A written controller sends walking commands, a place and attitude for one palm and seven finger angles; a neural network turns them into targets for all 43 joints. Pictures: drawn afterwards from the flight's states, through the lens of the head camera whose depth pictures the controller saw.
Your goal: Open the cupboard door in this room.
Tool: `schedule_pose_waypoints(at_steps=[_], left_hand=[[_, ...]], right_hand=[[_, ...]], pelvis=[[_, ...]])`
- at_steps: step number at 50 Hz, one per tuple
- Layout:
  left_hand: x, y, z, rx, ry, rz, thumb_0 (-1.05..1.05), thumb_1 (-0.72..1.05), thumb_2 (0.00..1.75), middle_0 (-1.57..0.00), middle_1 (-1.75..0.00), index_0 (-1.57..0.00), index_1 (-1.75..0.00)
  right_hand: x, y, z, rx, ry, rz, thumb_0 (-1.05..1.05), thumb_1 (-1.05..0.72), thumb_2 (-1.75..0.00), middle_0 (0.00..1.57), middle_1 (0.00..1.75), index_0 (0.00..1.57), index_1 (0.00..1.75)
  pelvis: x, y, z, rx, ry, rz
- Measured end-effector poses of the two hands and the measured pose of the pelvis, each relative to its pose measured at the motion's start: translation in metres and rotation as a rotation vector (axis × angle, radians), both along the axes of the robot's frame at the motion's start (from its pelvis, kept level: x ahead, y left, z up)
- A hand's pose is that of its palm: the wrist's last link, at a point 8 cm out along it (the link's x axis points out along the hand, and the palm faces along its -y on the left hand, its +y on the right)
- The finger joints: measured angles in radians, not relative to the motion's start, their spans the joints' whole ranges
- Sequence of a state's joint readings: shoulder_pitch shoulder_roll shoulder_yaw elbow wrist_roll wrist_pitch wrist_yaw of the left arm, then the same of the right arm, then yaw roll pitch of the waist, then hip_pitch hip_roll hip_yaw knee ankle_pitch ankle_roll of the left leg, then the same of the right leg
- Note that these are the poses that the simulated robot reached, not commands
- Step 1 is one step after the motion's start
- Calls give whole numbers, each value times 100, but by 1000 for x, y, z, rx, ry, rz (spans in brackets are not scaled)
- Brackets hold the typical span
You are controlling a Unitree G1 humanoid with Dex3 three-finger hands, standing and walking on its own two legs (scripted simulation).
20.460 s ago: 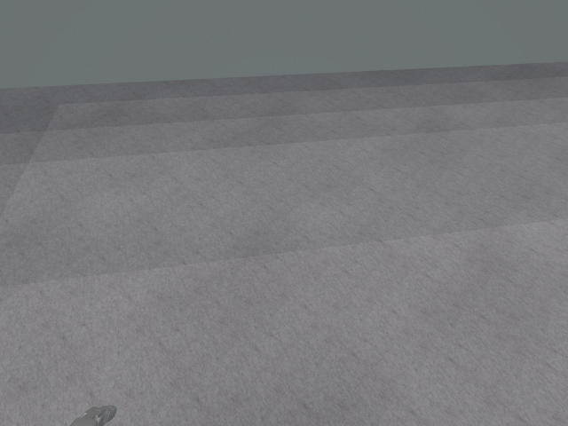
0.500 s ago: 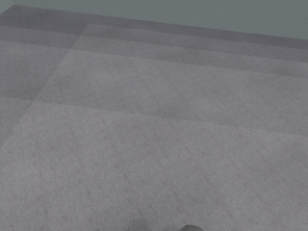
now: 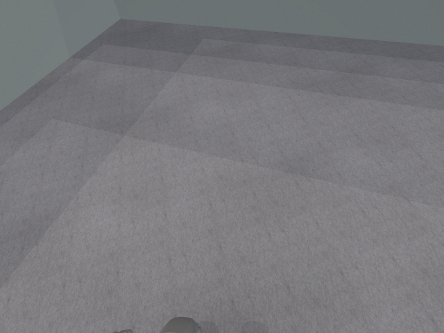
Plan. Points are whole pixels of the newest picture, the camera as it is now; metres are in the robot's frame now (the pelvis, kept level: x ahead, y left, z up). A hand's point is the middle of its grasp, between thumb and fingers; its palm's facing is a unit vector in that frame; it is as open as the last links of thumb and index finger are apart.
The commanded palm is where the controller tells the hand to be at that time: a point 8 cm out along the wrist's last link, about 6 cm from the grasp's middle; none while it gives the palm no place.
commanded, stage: turn or walk to find it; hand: left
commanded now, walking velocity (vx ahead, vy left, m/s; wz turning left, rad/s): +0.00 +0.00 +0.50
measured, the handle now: out of the picture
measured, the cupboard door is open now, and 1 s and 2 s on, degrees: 0 0 0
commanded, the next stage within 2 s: none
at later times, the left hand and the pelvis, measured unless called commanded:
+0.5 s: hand out of the picture -0.01 +0.29 -0.18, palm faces +0.29 -0.93 -0.23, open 7.4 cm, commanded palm none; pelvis -0.01 +0.06 +0.00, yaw +14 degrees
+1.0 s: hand out of the picture +0.01 +0.21 -0.14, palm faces +0.46 -0.84 -0.29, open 7.4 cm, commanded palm none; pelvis +0.01 +0.00 +0.00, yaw +30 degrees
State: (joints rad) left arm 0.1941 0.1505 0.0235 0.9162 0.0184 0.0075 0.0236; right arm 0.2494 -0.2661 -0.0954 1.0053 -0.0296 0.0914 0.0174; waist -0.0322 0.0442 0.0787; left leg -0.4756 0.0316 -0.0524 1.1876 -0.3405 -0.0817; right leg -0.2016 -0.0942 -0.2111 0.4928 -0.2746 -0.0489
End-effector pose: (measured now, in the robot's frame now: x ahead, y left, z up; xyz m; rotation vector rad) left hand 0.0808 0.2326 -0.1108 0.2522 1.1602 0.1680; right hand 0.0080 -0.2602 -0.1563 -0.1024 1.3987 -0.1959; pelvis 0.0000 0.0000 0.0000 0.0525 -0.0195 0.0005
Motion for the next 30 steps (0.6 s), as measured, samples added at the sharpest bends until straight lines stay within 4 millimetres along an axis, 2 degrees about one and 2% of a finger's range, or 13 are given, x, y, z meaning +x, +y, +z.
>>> schedule_pose_waypoints(at_steps=[4,7,13,16,19,23,30], left_hand=[[-39,12,-8,-8,58,84,0,90,90,-21,-30,-20,-30],[-69,23,-16,-17,109,141,0,90,90,-21,-30,-20,-30],[-125,57,-42,-50,192,254,0,90,90,-21,-30,-20,-30],[-142,75,-53,-61,229,296,1,90,90,-20,-30,-20,-30],[-143,86,-49,-68,234,319,1,90,90,-20,-30,-20,-30],[-125,96,-39,-75,156,334,1,91,90,-20,-30,-20,-30],[-86,100,-27,-51,33,333,1,90,90,-20,-30,-20,-30]], right_hand=[[27,4,4,-19,-14,77,1,-91,-90,19,30,19,30],[55,13,9,-35,-47,143,1,-91,-90,19,30,19,30],[118,54,19,-74,-177,285,1,-91,-90,19,30,19,30],[138,78,27,-84,-246,336,1,-91,-90,19,30,19,30],[144,95,38,-89,-270,364,1,-91,-90,20,30,20,30],[142,109,43,-82,-249,395,1,-91,-90,20,30,20,30],[123,108,35,-52,-187,399,1,-91,-90,20,30,20,30]], pelvis=[[-2,4,-1,-10,7,47],[-5,11,-3,-20,13,80],[-10,37,-14,-53,20,149],[-12,49,-19,-50,12,163],[-12,57,-11,-71,9,189],[-12,63,-2,-86,10,233],[-9,60,0,-72,14,292]])
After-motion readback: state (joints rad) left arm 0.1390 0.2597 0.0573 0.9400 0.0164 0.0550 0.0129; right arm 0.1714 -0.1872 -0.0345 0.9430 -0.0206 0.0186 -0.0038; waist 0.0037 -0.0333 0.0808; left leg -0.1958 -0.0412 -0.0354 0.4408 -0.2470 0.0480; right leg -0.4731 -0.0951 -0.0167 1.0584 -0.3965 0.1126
